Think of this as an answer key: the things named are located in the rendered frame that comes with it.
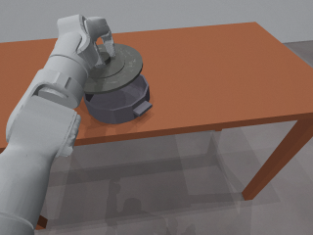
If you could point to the pot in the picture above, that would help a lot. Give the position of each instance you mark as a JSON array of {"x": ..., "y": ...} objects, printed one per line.
[{"x": 122, "y": 105}]

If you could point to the robot left forearm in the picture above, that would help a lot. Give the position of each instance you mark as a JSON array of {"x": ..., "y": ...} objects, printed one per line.
[{"x": 63, "y": 77}]

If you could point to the left robot upper arm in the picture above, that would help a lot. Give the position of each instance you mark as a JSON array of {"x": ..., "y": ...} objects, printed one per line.
[{"x": 43, "y": 131}]

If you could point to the table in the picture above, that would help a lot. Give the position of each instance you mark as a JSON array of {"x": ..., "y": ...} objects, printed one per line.
[{"x": 201, "y": 78}]

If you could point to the robot left hand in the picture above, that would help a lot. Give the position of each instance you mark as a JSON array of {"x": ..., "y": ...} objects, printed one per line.
[{"x": 105, "y": 33}]

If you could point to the knob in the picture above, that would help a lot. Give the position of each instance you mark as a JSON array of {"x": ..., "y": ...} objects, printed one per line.
[{"x": 106, "y": 56}]

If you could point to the lid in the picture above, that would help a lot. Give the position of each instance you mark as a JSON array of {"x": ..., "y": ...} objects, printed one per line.
[{"x": 122, "y": 70}]

